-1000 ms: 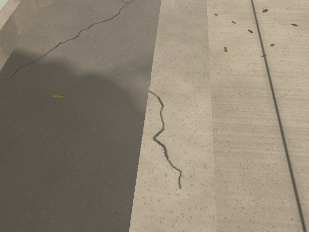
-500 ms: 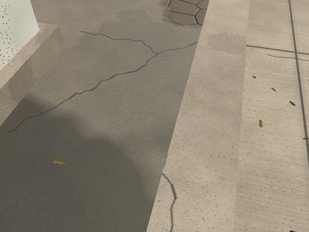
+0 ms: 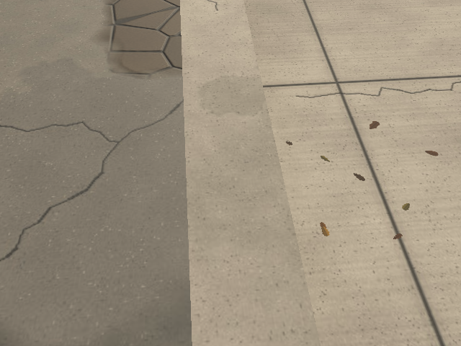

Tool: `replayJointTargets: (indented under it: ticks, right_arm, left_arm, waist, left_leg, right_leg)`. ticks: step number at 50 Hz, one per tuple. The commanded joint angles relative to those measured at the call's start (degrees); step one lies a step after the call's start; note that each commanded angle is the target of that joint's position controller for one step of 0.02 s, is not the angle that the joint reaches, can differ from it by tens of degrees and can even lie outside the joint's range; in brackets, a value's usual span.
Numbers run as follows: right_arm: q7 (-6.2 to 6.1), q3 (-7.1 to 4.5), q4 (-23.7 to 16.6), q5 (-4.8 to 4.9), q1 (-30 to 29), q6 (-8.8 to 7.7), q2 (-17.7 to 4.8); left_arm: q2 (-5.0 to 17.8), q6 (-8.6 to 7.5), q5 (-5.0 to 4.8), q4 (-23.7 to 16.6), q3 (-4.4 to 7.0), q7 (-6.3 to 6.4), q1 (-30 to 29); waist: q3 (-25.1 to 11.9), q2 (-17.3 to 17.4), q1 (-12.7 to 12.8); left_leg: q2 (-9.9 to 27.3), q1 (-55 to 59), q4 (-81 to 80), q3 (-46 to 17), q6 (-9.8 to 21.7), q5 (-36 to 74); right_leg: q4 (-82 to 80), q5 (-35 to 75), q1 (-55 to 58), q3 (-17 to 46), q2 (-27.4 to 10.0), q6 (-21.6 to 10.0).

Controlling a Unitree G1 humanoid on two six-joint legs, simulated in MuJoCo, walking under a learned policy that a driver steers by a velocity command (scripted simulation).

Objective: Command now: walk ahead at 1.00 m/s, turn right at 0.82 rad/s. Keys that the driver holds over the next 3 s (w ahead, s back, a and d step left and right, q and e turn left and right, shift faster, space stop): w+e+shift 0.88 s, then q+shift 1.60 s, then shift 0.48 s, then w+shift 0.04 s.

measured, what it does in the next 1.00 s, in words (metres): walks ahead, turning right: right foot, then left foot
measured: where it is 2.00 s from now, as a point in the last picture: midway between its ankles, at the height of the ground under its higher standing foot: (330, 185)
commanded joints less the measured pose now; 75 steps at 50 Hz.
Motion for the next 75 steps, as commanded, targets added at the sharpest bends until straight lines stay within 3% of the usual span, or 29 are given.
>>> replayJointTargets:
  ticks: [1,4,7,8,9,10,11,13,21,25,27,28,29,30,31,33,41,46,51,53,55,56,57,60,61,64,69,72,75]
  right_arm:
    - [-0.01,0.31,-5.03,-0.04,-9.04,-1.92,-2.97]
    - [-0.49,-0.28,-4.5,0.25,-5.16,-0.82,-6.69]
    - [-0.86,-1.81,-7.61,-0.11,-9.36,2.57,-12.13]
    - [-0.64,-1.95,-8.41,-0.65,-10.61,3.55,-11.81]
    - [0.45,-0.24,-9.86,-1.86,-11.39,3.48,-4.88]
    - [0.33,0.8,-16.49,-0.95,-6.32,2.64,-3.7]
    - [0.12,1.46,-17.46,-1.69,-10.8,0.86,-5.6]
    - [-0.25,1.69,-17.11,-1.64,-15.05,0.28,-6.37]
    - [0.7,4.52,-22.44,-0.7,-25.47,4.71,-0.21]
    - [0.77,3.27,-22.65,0.77,-24.39,4.69,-4.01]
    - [-0.22,1.17,-19.12,0.13,-11.71,4.01,-8.0]
    - [-1.21,-0.38,-16.76,-1.06,-0.13,3.45,-11.48]
    - [-1.96,-1.49,-16.49,-3.3,5.0,3.39,-17.03]
    - [-1.8,-1.85,-17.4,-2.91,-2.34,3.53,-16.63]
    - [-1.64,-0.61,-19.44,-2.51,-9.37,3.6,-10.07]
    - [-1.24,0.54,-17.61,-1.75,-10.09,3.88,-5.23]
    - [-0.65,0.2,-9.84,-0.88,-3.47,0.75,-6.1]
    - [-2.32,0.9,-5.06,-0.96,3.72,-0.31,-3.89]
    - [-3.62,1.96,-2.93,-0.75,6.1,3.02,-4.15]
    - [-3.63,2.13,-1.33,-0.07,5.66,5.1,-3.05]
    - [-3.81,2.13,-3.07,4.66,8.4,5.5,2.53]
    - [-4.08,2.41,-4.23,6.76,9.52,4.14,0.22]
    - [-4.62,2.19,-3.44,5.07,6.2,4.25,-0.69]
    - [-3.54,1.98,-5.31,-2.76,2.4,8.48,2.1]
    - [-3.0,1.63,-6.81,-3.18,-2.16,9.5,3.1]
    - [-3.1,1.98,-13.17,-1.77,-11.67,12.13,6.46]
    - [-0.57,2.55,-18.76,-0.9,-18.13,11.06,9.27]
    - [2.71,1.67,-17.26,0.29,-18.56,11.16,7.74]
    - [1.95,-0.27,-15.98,-0.67,-14.05,8.35,2.13]
  left_arm:
    - [-1.05,-0.27,-0.19,-5.05,-1.44,-1.7,-4.26]
    - [1.23,-1.11,-0.2,-4.96,-1.1,-1.91,-4.55]
    - [7.25,-1.04,-0.47,-0.08,1.47,0.1,15.71]
    - [9.49,-0.87,-0.73,3.6,3.24,1.41,25.88]
    - [12.47,-0.4,-1.55,4.08,4.61,2.69,22.5]
    - [18.83,0.13,0.42,0.53,5.48,2.47,18.27]
    - [16.73,0.21,-0.44,-2.22,5.88,2.92,17.65]
    - [10.85,-1.3,-0.66,-0.57,4.61,3.46,14.23]
    - [8.3,-4.89,-0.5,-2.27,3.41,3.65,10.59]
    - [9.39,-4.61,-0.87,-2.56,4.3,3.25,13.08]
    - [10.38,-4.33,-0.69,-2.87,4.4,3.2,11.86]
    - [8.83,-4.79,-1.16,-3.61,3.86,2.92,9.85]
    - [0.77,-5.03,-2.29,-6.83,1.68,3.01,10.41]
    - [0.35,-4.45,-2.67,-8.46,0.44,3.3,14.23]
    - [2.91,-3.33,-1.28,-6.71,0.64,3.59,12.99]
    - [4.27,-2.14,0.17,-7.38,1.12,2.02,7.22]
    - [3.54,0.71,-0.06,-13.61,0.55,-2.08,-5.53]
    - [1.15,-0.94,2.22,-12.99,-0.01,-3.32,-9.36]
    - [-0.98,-2.98,3.07,-3.61,-1.33,0.78,1.5]
    - [1.45,-3.39,3.06,3.21,-0.39,3.26,13.9]
    - [8.84,-4.15,3.7,4.44,1.03,4.11,23.73]
    - [8.23,-3.63,0.67,2.97,1.96,3.8,26.05]
    - [5.22,-2.64,-0.05,2.52,1.4,3.85,24.01]
    - [1.46,-3.84,-0.81,1.97,0.77,6.0,14.33]
    - [0.5,-4.14,-1.1,2.69,0.12,5.97,15.21]
    - [4.38,-4.78,0.2,3.98,1.4,5.71,12.41]
    - [-1.74,-5.5,-0.79,4.02,-0.07,6.97,5.39]
    - [2.03,-5.27,-2.03,3.37,1.22,5.94,8.31]
    - [4.85,-2.53,-1.94,3.67,2.76,4.15,15.16]
  waist:
    - [7.34,3.28,4.73]
    - [5.33,3.55,6.15]
    - [-6.01,7.26,17.61]
    - [-9.89,3.56,20.83]
    - [-3.74,-8.95,15.7]
    - [-12.63,-14.94,8.09]
    - [-15.99,-3.86,10.82]
    - [-4.02,6.85,5.24]
    - [1.74,3.17,2.92]
    - [0.36,-1.22,4.24]
    - [-4.75,1.76,-2.74]
    - [-10.96,7.1,-8.81]
    - [-14.91,23.05,-7.76]
    - [-14.42,27.74,-1.28]
    - [-9.63,14.9,0.38]
    - [-4.11,6.41,0.18]
    - [1.23,7.63,0.73]
    - [8.66,3.25,0.47]
    - [0.7,1.02,1.6]
    - [-3.2,-1.5,7.52]
    - [-16.13,-15.1,8.09]
    - [-28.52,-9.56,11.3]
    - [-25.5,3.83,10.02]
    - [-15.7,4.32,2.34]
    - [-9.9,4.11,1.87]
    - [-2.2,-0.77,-0.87]
    - [0.69,-0.8,-4.72]
    - [-0.21,-6.57,-1.21]
    - [-4.45,-2.38,-1.15]
  left_leg:
    - [10.33,-12.81,-12.33,0.28,2.32,19.22]
    - [11.66,-5.24,-5.48,2.81,0.39,48.3]
    - [14.81,-5.23,23.89,0.76,0.77,68.08]
    - [12.71,-12.29,42.78,-0.02,0.2,54.87]
    - [1.62,-27.29,63.97,-0.58,-1.98,-1.35]
    - [-3.08,-49.31,80.42,-11.25,-4.32,-13.2]
    - [0.16,-52.21,76.26,-20.86,-2.97,-6.93]
    - [4.68,-46.22,64.82,-21.45,-2.72,-2.8]
    - [5.98,-22.68,28.65,-16.46,-5.72,15.01]
    - [3.74,-16.12,17.76,-18.24,-5.32,14.41]
    - [1.25,-2.78,15.96,-16.88,-3.98,6.16]
    - [6.06,9.68,16.01,-21.06,-2.73,-2.31]
    - [20.95,17.85,4.75,-45.34,-0.33,-29.48]
    - [26.67,14.06,-3.64,-67.73,3.04,-32.64]
    - [25.55,7.29,-1.48,-61.04,4.3,-33.38]
    - [19.86,-1.82,0.66,-39.74,2.45,-14.83]
    - [14.43,-5.75,-2.47,-9.53,1.72,24.05]
    - [12.75,-1.87,2.18,-4.06,-1.14,24.48]
    - [10.65,-0.7,29.74,-6.04,3.06,34.53]
    - [8.05,-7.8,55.85,-9.32,3.26,25.5]
    - [-4.36,-44.16,101.97,-15.42,0.75,-45.54]
    - [-3.68,-53.47,104.98,-23.39,0.12,-34.71]
    - [0.2,-55.75,100.75,-20.31,-0.6,-28.33]
    - [3.02,-54.91,103.56,-12.17,-2.84,-21.33]
    - [3.75,-53.33,102.37,-12.37,-2.45,-21.94]
    - [5.22,-56.94,101.04,-13.79,-0.38,-14.96]
    - [4.44,-40.49,57.78,-10.11,0.29,25.6]
    - [3.45,-28.72,35.42,-6.84,0.02,30.5]
    - [-2.52,-18.19,21.13,-3.88,2.18,15.21]
  right_leg:
    - [-11.15,10.55,8.28,-3.98,1.61,-2.02]
    - [-19.06,10.33,16.93,-8.91,6.58,-4.58]
    - [-18.06,-3.14,38.79,-5.98,11.12,-7.62]
    - [-21.66,-8.12,51.22,-1.3,11.38,-9.82]
    - [-25.84,-8.44,53.61,9.54,6.02,-12.31]
    - [-33.22,-9.63,69.57,42.04,-6.43,-25.27]
    - [-43.85,-19.72,67.42,52.51,-10.09,-24.45]
    - [-46.76,-15.75,47.97,46.11,-6.29,-19.72]
    - [-49.84,-12.37,14.66,25.33,7.28,-12.22]
    - [-45.6,-13.31,23.07,29.89,4.7,-8.1]
    - [-31.01,-4.48,24.25,29.13,5.33,-5.61]
    - [-13.05,-1.92,19.37,23.02,10.24,-3.31]
    - [5.61,-28.19,6.1,16.09,15.85,-1.69]
    - [15.87,-25.5,-3.39,12.48,13.17,-1.58]
    - [18.27,-18.55,-3.75,11.78,7.94,-1.77]
    - [12.4,-13.61,-0.22,9.69,3.68,-0.5]
    - [-2.66,2.66,5.67,0.86,4.1,0.87]
    - [-21.58,22.8,5.03,2.17,5.43,-5.06]
    - [-41.49,34.39,26.87,2.64,8.01,-3.23]
    - [-51.79,44.39,43.41,2.29,2.26,-2.86]
    - [-16.99,106.31,80.31,9.6,-17.26,-7.2]
    - [-15.85,104.84,88.94,19.95,-26.56,-14.64]
    - [-24.99,80.75,80.16,18.89,-24.95,-13.46]
    - [-35.65,45.01,50.69,18.37,-25.69,-18.9]
    - [-38.56,43.32,40.7,15.99,-24.38,-17.3]
    - [-44.54,30.4,29.29,8.8,-22.08,-13.94]
    - [-42.5,-6.49,15.6,-11.03,-5.03,0.86]
    - [-40.66,-5.24,22.51,-11.41,-9.11,1.24]
    - [-18.56,10.54,34.83,-11.31,-10.91,2.4]
Next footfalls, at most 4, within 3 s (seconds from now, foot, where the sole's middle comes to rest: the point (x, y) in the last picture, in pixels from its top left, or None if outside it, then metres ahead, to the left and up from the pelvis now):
0.18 right None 0.36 -0.05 -0.78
0.56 left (210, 265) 0.75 0.05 -0.78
1.08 right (325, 243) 0.91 -0.37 -0.93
1.52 left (304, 172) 1.26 -0.34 -0.93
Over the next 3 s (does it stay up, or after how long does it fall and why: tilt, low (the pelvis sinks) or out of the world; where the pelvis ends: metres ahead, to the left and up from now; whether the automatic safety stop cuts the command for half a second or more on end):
stays up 1.11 -0.50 -0.16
